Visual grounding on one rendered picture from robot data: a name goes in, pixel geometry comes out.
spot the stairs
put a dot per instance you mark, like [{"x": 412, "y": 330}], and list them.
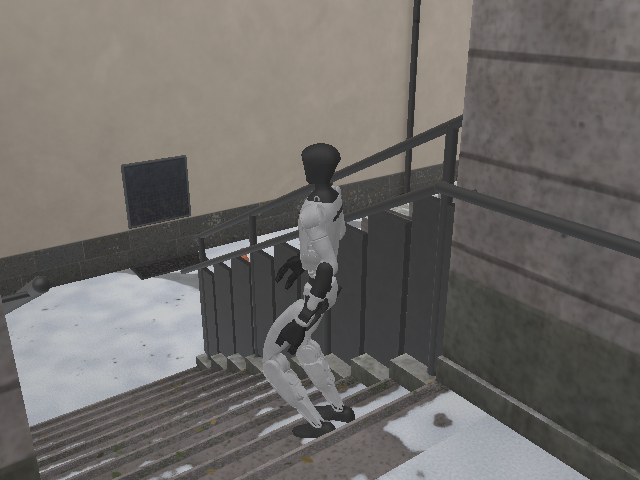
[{"x": 193, "y": 425}]

